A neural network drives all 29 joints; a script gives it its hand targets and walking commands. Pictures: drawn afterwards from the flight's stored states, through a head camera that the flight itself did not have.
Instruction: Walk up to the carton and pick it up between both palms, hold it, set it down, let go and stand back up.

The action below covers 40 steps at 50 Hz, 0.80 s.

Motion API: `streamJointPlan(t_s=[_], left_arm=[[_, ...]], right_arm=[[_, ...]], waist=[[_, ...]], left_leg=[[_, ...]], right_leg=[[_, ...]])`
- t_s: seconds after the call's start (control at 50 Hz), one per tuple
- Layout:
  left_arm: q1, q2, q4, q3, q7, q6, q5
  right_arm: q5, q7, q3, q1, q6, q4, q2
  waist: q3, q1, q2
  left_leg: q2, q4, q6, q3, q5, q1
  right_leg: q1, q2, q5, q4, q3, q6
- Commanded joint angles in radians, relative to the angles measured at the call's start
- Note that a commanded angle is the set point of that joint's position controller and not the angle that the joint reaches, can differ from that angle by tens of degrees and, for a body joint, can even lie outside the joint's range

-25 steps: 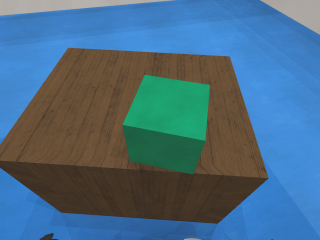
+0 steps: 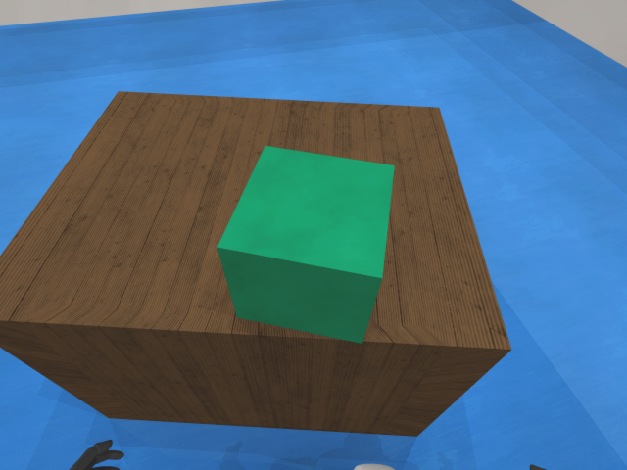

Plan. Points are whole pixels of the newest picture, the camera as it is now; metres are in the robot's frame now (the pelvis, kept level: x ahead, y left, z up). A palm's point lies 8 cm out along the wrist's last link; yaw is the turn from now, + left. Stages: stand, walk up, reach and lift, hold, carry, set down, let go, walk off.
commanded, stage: walk up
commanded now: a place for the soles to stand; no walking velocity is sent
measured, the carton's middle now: (313, 244) +0.44 +0.01 -0.02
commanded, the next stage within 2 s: reach and lift in 1.40 s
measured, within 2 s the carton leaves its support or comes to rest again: neither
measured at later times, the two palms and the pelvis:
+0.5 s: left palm out of the picture +0.10 +0.28 -0.11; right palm out of the picture +0.08 -0.33 -0.07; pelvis +0.02 -0.01 +0.01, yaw -1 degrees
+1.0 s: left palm (110, 464) +0.13 +0.26 -0.10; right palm out of the picture +0.09 -0.35 -0.09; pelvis +0.03 -0.03 +0.00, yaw -2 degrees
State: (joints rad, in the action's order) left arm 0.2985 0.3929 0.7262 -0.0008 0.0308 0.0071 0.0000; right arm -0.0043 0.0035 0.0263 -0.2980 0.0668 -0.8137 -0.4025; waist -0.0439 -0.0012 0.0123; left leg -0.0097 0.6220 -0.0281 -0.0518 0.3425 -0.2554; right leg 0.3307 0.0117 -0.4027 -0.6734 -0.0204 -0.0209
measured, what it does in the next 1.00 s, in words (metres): steps on the spot: left foot, then right foot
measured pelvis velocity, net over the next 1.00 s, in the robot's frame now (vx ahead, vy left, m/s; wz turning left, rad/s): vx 0.03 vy -0.03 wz -0.04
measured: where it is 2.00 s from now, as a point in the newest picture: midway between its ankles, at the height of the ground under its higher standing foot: outside the picture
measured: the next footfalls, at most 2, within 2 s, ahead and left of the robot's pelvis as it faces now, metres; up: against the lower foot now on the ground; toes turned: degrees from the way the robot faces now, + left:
left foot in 0.28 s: +0.08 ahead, +0.10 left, +0.00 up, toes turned +2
right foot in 0.60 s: +0.09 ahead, -0.13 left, +0.00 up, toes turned +0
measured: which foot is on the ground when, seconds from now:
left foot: down 0.00-0.02, up 0.04-0.26, down 0.28-1.00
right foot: down 0.00-0.32, up 0.34-0.58, down 0.60-1.00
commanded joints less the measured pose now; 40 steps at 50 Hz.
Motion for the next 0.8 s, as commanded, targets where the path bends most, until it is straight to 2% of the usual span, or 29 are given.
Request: streamJointPlan(t_s=[0.0,0.02,0.06,0.12,0.18,0.2,0.22,0.24,0.26,0.28,0.3,0.32,0.38,0.44,0.48,0.5,0.52,0.54,0.56,0.58,0.6,0.62,0.66,0.68,0.7,0.72,0.74,0.76,0.78], left_arm=[[0.053,0.304,-0.002,0.122,-0.014,0.049,0.045],[0.069,0.301,0.003,0.122,-0.015,0.043,0.030],[0.023,0.283,-0.013,0.113,-0.014,0.032,0.024],[0.004,0.239,-0.027,0.100,-0.011,0.023,0.026],[0.019,0.255,-0.024,0.104,-0.007,0.016,0.030],[0.006,0.257,-0.028,0.102,-0.007,0.012,0.027],[-0.029,0.250,-0.035,0.100,-0.005,0.005,0.023],[-0.066,0.224,-0.045,0.095,-0.002,0.000,0.017],[-0.091,0.173,-0.051,0.075,-0.003,0.001,0.006],[-0.096,0.130,-0.063,0.064,-0.003,0.002,-0.001],[-0.046,0.157,-0.026,0.075,-0.009,-0.016,0.013],[-0.046,0.231,-0.019,0.099,-0.014,-0.025,0.019],[-0.012,0.199,-0.007,0.100,-0.010,-0.022,0.012],[0.004,0.179,0.001,0.097,-0.009,-0.013,0.015],[0.006,0.180,-0.005,0.097,-0.009,-0.010,0.018],[0.022,0.182,-0.002,0.098,-0.008,-0.007,0.018],[0.071,0.176,0.014,0.099,-0.009,0.001,0.018],[0.102,0.179,0.034,0.105,-0.016,0.009,0.023],[0.076,0.214,0.038,0.113,-0.022,0.017,0.036],[0.022,0.283,0.019,0.122,-0.030,0.023,0.048],[-0.021,0.308,0.013,0.123,-0.034,0.024,0.033],[-0.060,0.299,0.000,0.120,-0.029,0.022,0.030],[-0.100,0.255,-0.016,0.102,-0.026,0.025,0.029],[-0.091,0.236,-0.015,0.094,-0.027,0.026,0.026],[-0.071,0.233,-0.011,0.091,-0.024,0.029,0.027],[-0.056,0.240,-0.010,0.090,-0.023,0.028,0.030],[-0.059,0.235,-0.012,0.089,-0.022,0.026,0.027],[-0.062,0.238,-0.009,0.089,-0.023,0.023,0.024],[-0.082,0.226,-0.012,0.083,-0.022,0.021,0.014]], right_arm=[[-0.009,-0.019,0.051,0.072,0.002,0.093,-0.169],[-0.018,-0.026,0.059,0.069,-0.013,0.075,-0.206],[-0.013,-0.024,0.065,0.034,-0.014,0.058,-0.229],[-0.013,-0.016,0.068,0.011,-0.003,0.045,-0.214],[-0.007,-0.022,0.065,-0.004,0.006,0.047,-0.193],[-0.002,-0.026,0.064,-0.011,0.011,0.047,-0.184],[-0.003,-0.031,0.063,-0.049,0.018,0.029,-0.179],[-0.005,-0.037,0.068,-0.093,0.026,0.010,-0.174],[-0.016,-0.050,0.072,-0.113,0.031,0.005,-0.198],[-0.027,-0.058,0.090,-0.118,0.037,0.009,-0.281],[-0.024,-0.057,0.094,-0.021,0.036,0.024,-0.322],[-0.025,-0.055,0.100,-0.010,0.033,0.023,-0.329],[-0.023,-0.057,0.087,-0.005,0.026,0.050,-0.262],[-0.028,-0.046,0.081,-0.014,0.022,0.060,-0.268],[-0.029,-0.042,0.084,0.017,0.017,0.075,-0.274],[-0.026,-0.039,0.086,0.047,0.014,0.079,-0.278],[-0.027,-0.036,0.085,0.097,0.011,0.088,-0.280],[-0.022,-0.031,0.075,0.112,0.000,0.085,-0.259],[-0.023,-0.031,0.063,0.073,-0.011,0.077,-0.203],[-0.013,-0.030,0.048,0.050,-0.023,0.084,-0.159],[-0.011,-0.031,0.058,0.070,-0.041,0.064,-0.191],[-0.003,-0.031,0.072,0.040,-0.044,0.037,-0.230],[-0.002,-0.023,0.072,0.025,-0.037,0.026,-0.220],[-0.005,-0.019,0.072,0.031,-0.030,0.019,-0.220],[-0.007,-0.015,0.071,0.019,-0.024,0.015,-0.214],[-0.009,-0.015,0.068,0.023,-0.018,0.012,-0.212],[-0.006,-0.015,0.066,0.018,-0.012,0.013,-0.200],[-0.006,-0.020,0.064,0.007,-0.007,0.009,-0.189],[-0.009,-0.026,0.060,-0.014,0.003,0.001,-0.180]], waist=[[-0.004,0.035,0.191],[-0.030,0.051,0.112],[-0.128,0.031,0.098],[-0.133,0.028,0.117],[-0.089,0.036,0.134],[-0.077,0.024,0.141],[-0.046,0.003,0.103],[-0.002,-0.029,0.074],[0.060,-0.045,0.052],[0.109,-0.053,-0.102],[0.054,-0.012,-0.110],[0.009,-0.017,-0.059],[-0.026,-0.010,-0.097],[0.005,-0.022,-0.142],[0.009,-0.013,-0.181],[0.000,0.009,-0.186],[0.012,0.046,-0.191],[0.032,0.065,-0.145],[0.000,0.038,-0.014],[-0.069,0.006,0.170],[-0.104,0.011,0.082],[-0.119,-0.009,0.073],[-0.152,-0.015,0.096],[-0.139,-0.003,0.105],[-0.110,0.003,0.141],[-0.083,0.017,0.142],[-0.037,0.013,0.137],[-0.009,0.003,0.132],[0.052,-0.017,0.114]], left_leg=[[-0.001,0.226,0.007,-0.001,0.111,-0.294],[-0.001,0.264,0.013,0.053,0.263,-0.315],[-0.020,0.313,0.005,0.071,0.251,-0.299],[-0.028,0.186,0.011,0.054,0.183,-0.220],[-0.020,0.076,0.004,0.034,0.158,-0.124],[-0.014,-0.014,-0.005,0.026,0.114,-0.077],[0.004,-0.151,-0.009,0.001,0.012,0.014],[0.012,-0.259,-0.013,-0.010,-0.122,0.127],[-0.071,-0.285,-0.020,0.089,-0.226,0.262],[-0.286,-0.343,-0.075,0.357,-0.185,0.327],[-0.420,-0.357,-0.174,0.499,-0.060,0.209],[-0.447,-0.323,-0.235,0.486,-0.065,0.125],[-0.329,-0.272,-0.194,0.310,-0.225,0.141],[-0.307,-0.202,-0.197,0.226,-0.375,0.160],[-0.320,-0.185,-0.196,0.210,-0.326,0.097],[-0.318,-0.166,-0.179,0.203,-0.302,0.053],[-0.293,-0.112,-0.156,0.159,-0.283,0.013],[-0.236,-0.032,-0.116,0.105,-0.216,-0.055],[-0.151,0.119,-0.070,0.047,-0.102,-0.106],[-0.038,0.220,-0.005,0.000,0.132,-0.279],[-0.037,0.274,0.006,0.079,0.226,-0.212],[-0.041,0.300,0.004,0.094,0.249,-0.173],[-0.048,0.253,0.002,0.104,0.199,-0.150],[-0.050,0.197,0.005,0.088,0.189,-0.129],[-0.050,0.130,0.011,0.083,0.188,-0.119],[-0.041,0.071,0.006,0.072,0.184,-0.111],[-0.035,-0.012,0.003,0.065,0.157,-0.073],[-0.022,-0.113,-0.001,0.049,0.107,-0.033],[-0.020,-0.208,0.001,0.036,-0.049,0.065]], right_leg=[[-0.244,-0.238,0.176,0.386,-0.509,-0.136],[-0.204,-0.287,0.120,0.405,-0.554,-0.184],[-0.095,-0.283,-0.020,0.431,-0.508,-0.218],[-0.085,-0.199,0.164,0.409,-0.376,-0.184],[-0.100,-0.210,0.321,0.365,-0.340,-0.201],[-0.101,-0.195,0.338,0.330,-0.318,-0.202],[-0.092,-0.171,0.366,0.267,-0.263,-0.185],[-0.057,-0.135,0.363,0.187,-0.211,-0.148],[0.027,-0.092,0.342,0.107,-0.168,-0.087],[0.145,0.012,0.212,-0.042,-0.105,-0.022],[0.180,0.053,-0.099,-0.159,-0.069,0.013],[0.173,0.031,-0.153,-0.281,-0.121,0.008],[0.206,0.008,-0.089,-0.306,-0.144,0.006],[0.169,-0.011,-0.090,-0.204,-0.084,0.017],[0.100,-0.041,-0.068,-0.104,-0.039,0.008],[0.046,-0.043,-0.043,-0.042,-0.026,0.001],[-0.036,-0.041,0.029,0.090,-0.006,-0.008],[-0.139,-0.014,0.115,0.210,0.009,-0.016],[-0.149,-0.055,0.129,0.316,-0.140,-0.011],[-0.141,-0.227,0.138,0.405,-0.447,-0.065],[0.020,-0.299,-0.058,0.458,-0.514,-0.132],[0.063,-0.290,-0.134,0.445,-0.489,-0.162],[0.063,-0.243,-0.101,0.420,-0.419,-0.176],[0.041,-0.220,-0.054,0.411,-0.383,-0.170],[-0.005,-0.202,0.018,0.391,-0.368,-0.165],[-0.063,-0.210,0.097,0.364,-0.358,-0.160],[-0.106,-0.193,0.200,0.318,-0.330,-0.158],[-0.134,-0.181,0.302,0.261,-0.298,-0.139],[-0.128,-0.158,0.427,0.184,-0.231,-0.128]])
